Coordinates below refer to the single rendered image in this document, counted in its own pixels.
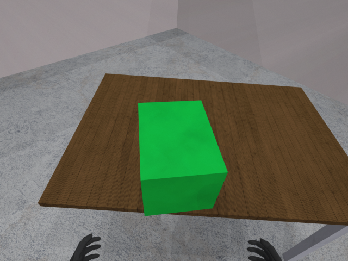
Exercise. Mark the table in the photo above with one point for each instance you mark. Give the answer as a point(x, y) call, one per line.
point(283, 162)

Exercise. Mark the left robot hand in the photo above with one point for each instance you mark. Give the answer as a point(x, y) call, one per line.
point(82, 249)

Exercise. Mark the carton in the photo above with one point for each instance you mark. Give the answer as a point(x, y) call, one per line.
point(181, 166)

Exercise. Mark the right robot hand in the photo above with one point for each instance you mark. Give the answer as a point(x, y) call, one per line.
point(268, 251)

